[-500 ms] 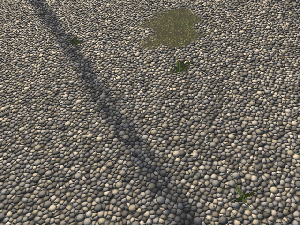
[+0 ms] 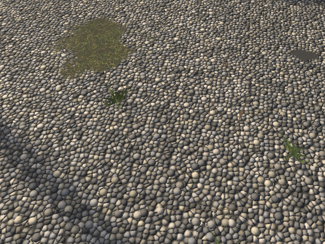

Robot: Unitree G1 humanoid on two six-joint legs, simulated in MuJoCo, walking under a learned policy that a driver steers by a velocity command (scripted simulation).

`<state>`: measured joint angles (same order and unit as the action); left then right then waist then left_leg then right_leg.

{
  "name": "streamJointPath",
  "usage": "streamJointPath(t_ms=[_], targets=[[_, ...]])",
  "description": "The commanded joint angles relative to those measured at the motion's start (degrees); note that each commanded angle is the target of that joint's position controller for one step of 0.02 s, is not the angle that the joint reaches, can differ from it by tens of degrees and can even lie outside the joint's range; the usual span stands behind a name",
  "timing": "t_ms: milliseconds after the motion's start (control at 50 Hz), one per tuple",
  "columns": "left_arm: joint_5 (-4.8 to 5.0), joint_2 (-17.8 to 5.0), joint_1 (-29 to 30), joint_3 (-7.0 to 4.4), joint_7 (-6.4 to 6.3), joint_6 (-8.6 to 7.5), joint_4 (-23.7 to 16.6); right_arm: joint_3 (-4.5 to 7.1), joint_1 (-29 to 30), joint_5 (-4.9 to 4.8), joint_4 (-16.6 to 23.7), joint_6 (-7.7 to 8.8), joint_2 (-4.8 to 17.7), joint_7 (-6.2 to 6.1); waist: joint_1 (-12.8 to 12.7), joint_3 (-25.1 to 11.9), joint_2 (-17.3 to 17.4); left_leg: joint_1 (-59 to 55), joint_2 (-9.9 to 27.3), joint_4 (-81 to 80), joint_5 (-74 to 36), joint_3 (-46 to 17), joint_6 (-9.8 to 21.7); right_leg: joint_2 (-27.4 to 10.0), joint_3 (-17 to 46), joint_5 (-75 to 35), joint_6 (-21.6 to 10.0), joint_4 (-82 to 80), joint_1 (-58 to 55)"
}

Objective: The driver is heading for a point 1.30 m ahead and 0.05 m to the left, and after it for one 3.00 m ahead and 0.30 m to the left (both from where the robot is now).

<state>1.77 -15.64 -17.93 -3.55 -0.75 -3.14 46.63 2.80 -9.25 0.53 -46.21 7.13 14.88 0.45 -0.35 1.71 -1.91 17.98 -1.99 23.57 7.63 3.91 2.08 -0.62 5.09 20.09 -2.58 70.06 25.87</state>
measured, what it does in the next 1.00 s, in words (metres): walks ahead: right foot, then left foot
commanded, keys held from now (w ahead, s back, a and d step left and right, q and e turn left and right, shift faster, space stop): w+e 0.08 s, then w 0.24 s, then w+q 0.68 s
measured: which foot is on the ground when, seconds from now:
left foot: down 0.00-0.38, up 0.40-0.92, down 0.94-1.00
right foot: up 0.00-0.34, down 0.36-0.94, up 0.96-1.00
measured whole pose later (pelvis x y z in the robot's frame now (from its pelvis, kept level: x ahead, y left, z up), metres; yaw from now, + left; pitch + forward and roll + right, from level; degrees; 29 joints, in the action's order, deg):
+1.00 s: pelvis +0.54 -0.04 -0.02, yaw +11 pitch +2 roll -1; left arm 1.3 -15.3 -16.7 -3.7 -0.8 -5.0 48.3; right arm 4.3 -6.4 -1.1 -41.8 2.9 15.7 2.7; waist -0.6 3.6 0.3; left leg 28.0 -3.5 37.5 11.7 3.3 7.4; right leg -2.9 -3.0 27.4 1.1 65.8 12.1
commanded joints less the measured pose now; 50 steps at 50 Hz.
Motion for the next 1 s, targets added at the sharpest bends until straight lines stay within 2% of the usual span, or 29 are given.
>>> streamJointPath(t_ms=[20,80,120,180,240,280,320,340,360,380,400,420,440,460,480,500,540,620,700,800,820,860,880,900,920,940,960,980,1000], targets=[[0.27,-1.8,-1.9,-0.74,0.31,0.31,-4.6,1.38,-1.6,-0.05,1.3,0.92,4.9,0.21,-0.1,-2.7,6.1,-9.2,16.5,-14.8,-2.3,-14.7,9.7,-6.9,1.6,-3.5,0.3,-0.1,10.3],[-0.4,-1.6,2.3,-0.52,0.29,0.88,-7.6,2.27,-2.5,-0.38,0.0,1.19,7.2,0.2,0.1,-0.7,4.5,-9.3,17.5,-16.7,-7.8,-9.5,10.9,-8.1,1.7,-7.8,1.0,-5.4,15.1],[-0.59,-1.3,4.4,-0.21,0.61,0.45,-8.5,2.49,-4.2,-0.23,-0.9,0.9,8.1,0.19,0.8,-0.7,3.8,-10.6,16.9,-16.8,-10.3,-6.6,11.0,-7.6,1.8,-12.9,1.1,-11.3,15.8],[-0.78,-0.6,10.1,0.56,1.73,-0.55,-10.1,2.38,-5.4,-0.83,-1.7,0.19,9.0,0.24,2.5,0.5,3.7,-11.0,14.9,-16.3,-11.3,-1.5,9.6,-6.2,-1.6,-20.3,0.6,-23.6,12.8],[-0.58,-0.7,16.2,0.99,2.78,-0.89,-12.4,2.5,-8.6,-1.84,-3.2,-0.7,10.6,0.3,4.6,2.0,4.3,-13.7,16.1,-15.3,-8.7,-0.9,8.8,-5.1,-4.9,-19.7,0.2,-30.9,10.9],[-0.47,-1.7,18.1,0.82,3.2,-0.94,-13.8,2.63,-10.2,-2.34,-4.3,-1.52,11.5,0.29,4.4,2.6,5.3,-17.6,18.1,-13.5,-10.0,-1.7,8.2,-4.3,-5.7,-15.0,-0.9,-33.8,11.0],[-0.75,-3.5,15.7,0.05,3.36,-1.09,-14.0,2.73,-9.7,-2.66,-4.8,-2.4,12.4,0.1,1.7,0.8,6.9,-20.0,18.8,-8.2,-20.4,-0.9,6.9,-1.9,-7.7,-10.8,-2.9,-37.1,5.4],[-1.1,-5.2,9.3,-1.1,3.18,-1.24,-12.2,2.43,-9.1,-2.8,-5.1,-2.84,12.2,0.05,-2.4,-2.9,6.6,-18.4,16.9,0.2,-29.3,0.8,5.6,0.3,-9.4,-12.8,-4.2,-40.4,-4.9],[-1.28,-8.7,-0.7,-2.93,2.55,-1.18,-9.1,1.54,-9.8,-2.33,-5.1,-2.87,10.3,-0.11,-6.8,-9.0,5.5,-11.8,13.9,12.4,-30.4,2.6,3.7,0.4,-8.5,-14.7,-5.8,-39.7,-20.3],[-2.23,-14.9,-10.6,-4.53,1.39,-0.87,-7.7,-0.17,-10.7,-0.84,-2.9,-2.33,5.7,0.07,-9.2,-17.8,-4.8,6.0,8.5,34.7,-9.1,4.2,0.4,-14.7,11.0,-14.0,-11.2,-40.3,-40.1],[-2.15,-16.2,-10.6,-4.27,1.42,-1.04,-7.9,-1.28,-14.6,-1.66,-2.9,-0.87,2.3,0.43,-5.9,-25.2,-14.3,20.0,0.5,50.3,24.8,-4.7,-0.9,-24.9,36.1,-9.5,-17.9,-50.3,-47.9],[-2.24,-10.8,-8.6,-2.84,1.77,-1.49,-8.1,0.57,-10.9,-3.63,-3.0,-0.18,8.7,0.62,-7.3,-19.6,-7.0,25.1,3.1,54.8,23.2,-11.2,-0.2,-23.4,31.0,-9.2,-15.2,-51.5,-42.8],[-2.05,-8.5,-5.2,-2.06,1.86,-1.75,-8.1,0.82,-7.3,-4.26,-1.6,-0.13,8.8,0.68,-5.5,-12.5,-5.9,26.6,5.9,53.5,18.6,-9.9,0.5,-21.2,20.5,-12.3,-12.8,-51.7,-35.5],[-1.82,-6.4,-0.8,-1.5,2.18,-2.04,-8.0,0.8,-5.9,-3.34,-1.6,-0.57,7.7,0.3,-3.1,-8.8,-2.2,24.3,8.4,49.7,13.9,-9.2,0.2,-18.3,14.0,-15.1,-11.0,-53.4,-28.1],[-1.74,-4.2,2.2,-1.0,2.36,-2.55,-8.1,1.33,-6.0,-2.5,-2.0,-1.46,7.7,-0.01,-1.3,-6.4,-3.3,21.8,10.0,46.5,10.4,-9.5,0.0,-16.0,8.9,-16.5,-9.7,-55.6,-23.3],[-2.0,-3.4,3.8,-0.92,2.43,-3.1,-7.8,1.39,-7.9,-2.49,-2.6,-2.52,6.7,0.02,0.3,-5.5,-4.3,18.4,10.7,45.6,7.7,-9.8,-0.3,-14.9,5.7,-17.0,-9.1,-57.8,-19.7],[-2.46,-3.5,4.1,-1.28,2.19,-4.18,-6.4,1.28,-9.0,-2.62,-3.1,-3.92,4.5,0.03,1.6,-3.9,-2.6,17.4,10.2,44.6,4.4,-10.1,-0.9,-14.4,1.0,-21.8,-9.4,-60.6,-17.1],[-2.96,-4.3,1.9,-1.82,0.78,-4.34,-3.8,1.53,-4.3,-2.23,-1.2,-4.5,3.5,-0.1,0.9,-0.3,-1.4,24.0,9.0,36.3,-4.5,-12.1,-1.6,-13.8,-6.5,-25.4,-8.4,-62.4,-19.4],[-2.55,-6.0,1.0,-2.28,-0.15,-3.89,-2.3,0.92,2.4,-1.58,1.2,-4.15,2.2,1.21,-1.2,2.2,-0.9,23.7,8.2,23.4,-12.9,-8.1,-1.2,-13.6,-12.1,-24.3,-6.9,-63.6,-21.5],[-1.55,-7.5,-3.2,-2.9,-0.63,-2.24,0.3,0.23,10.3,-1.65,5.8,-3.95,1.3,3.04,-4.1,5.0,-0.1,27.1,7.6,15.8,-8.4,-3.1,1.1,-16.4,-15.5,-29.2,-6.2,-60.0,-30.6],[-1.31,-7.8,-3.1,-3.0,-0.67,-1.79,0.6,0.27,10.9,-1.74,6.7,-3.94,1.4,3.42,-3.8,4.8,-0.4,26.6,7.1,15.0,-5.9,-1.9,1.8,-16.7,-16.2,-32.6,-5.8,-58.4,-32.0],[-1.03,-9.5,-1.7,-3.32,-0.95,-1.03,0.3,0.93,9.4,-1.98,7.7,-4.07,2.7,3.85,-1.7,2.2,-2.3,20.3,3.9,14.2,-0.5,1.8,3.9,-16.6,-17.9,-50.1,-4.5,-52.4,-32.9],[-0.84,-10.5,-0.9,-3.53,-1.18,-0.62,0.0,1.62,6.5,-2.13,7.7,-4.23,4.0,3.81,0.2,-0.3,-3.7,15.3,1.6,14.7,2.5,3.5,5.1,-16.4,-18.4,-60.1,-3.9,-47.3,-33.1],[-0.72,-11.3,0.1,-3.65,-1.32,-0.15,-0.2,2.82,0.4,-2.39,6.6,-4.35,6.2,3.64,3.8,-3.9,-4.3,7.2,-0.9,13.9,4.0,4.5,6.7,-15.6,-18.9,-66.1,-3.1,-38.6,-31.8],[-0.36,-11.4,1.2,-3.47,-1.41,-0.05,-0.6,4.76,-8.7,-2.35,4.5,-4.42,9.6,2.86,8.9,-8.7,-2.9,-7.1,-3.0,9.1,0.2,3.5,9.0,-13.1,-19.9,-61.8,-1.1,-25.8,-25.8],[-1.89,-8.1,0.0,-2.28,-1.36,-0.8,-1.9,6.46,-15.2,-2.04,3.2,-5.03,15.3,1.4,10.0,-13.3,6.4,-24.0,7.0,7.7,-2.0,-12.8,12.5,-9.5,-19.3,-31.6,1.7,-6.8,-9.5],[-2.13,-1.0,-4.2,-0.03,-0.46,-3.02,-5.1,6.66,-12.0,-1.75,5.2,-4.31,19.3,1.43,3.1,-20.7,17.4,-40.5,21.0,-1.7,5.9,-49.0,25.4,4.1,-8.7,13.3,5.0,13.3,13.5],[0.03,-6.4,2.9,-0.89,0.56,-5.53,-6.3,5.26,-14.2,-1.26,5.3,-3.93,14.2,1.68,7.8,-22.7,9.5,-41.1,21.2,-7.6,9.0,-50.9,23.5,1.6,1.9,11.3,3.2,15.4,19.7],[1.45,-7.1,6.5,-1.0,0.86,-6.3,-7.5,4.47,-12.2,-1.26,5.1,-3.38,10.9,1.64,6.9,-14.6,7.4,-34.8,19.3,-7.2,6.1,-41.3,20.5,-1.1,1.3,6.7,1.7,12.1,22.3]])
Velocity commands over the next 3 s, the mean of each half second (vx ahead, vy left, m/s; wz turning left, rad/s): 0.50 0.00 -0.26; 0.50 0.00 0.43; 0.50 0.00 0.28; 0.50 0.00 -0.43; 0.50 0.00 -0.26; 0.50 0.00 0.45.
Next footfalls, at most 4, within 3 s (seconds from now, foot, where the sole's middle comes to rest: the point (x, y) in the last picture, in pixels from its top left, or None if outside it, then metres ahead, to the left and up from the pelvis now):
0.36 right None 0.34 -0.19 -0.77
0.94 left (161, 200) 0.65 0.04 -0.77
1.42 right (182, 137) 0.98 -0.06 -0.77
1.92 left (133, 107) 1.19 0.19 -0.77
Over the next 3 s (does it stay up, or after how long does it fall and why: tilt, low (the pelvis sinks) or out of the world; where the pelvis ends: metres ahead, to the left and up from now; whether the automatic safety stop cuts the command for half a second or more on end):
stays up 1.60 0.08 -0.02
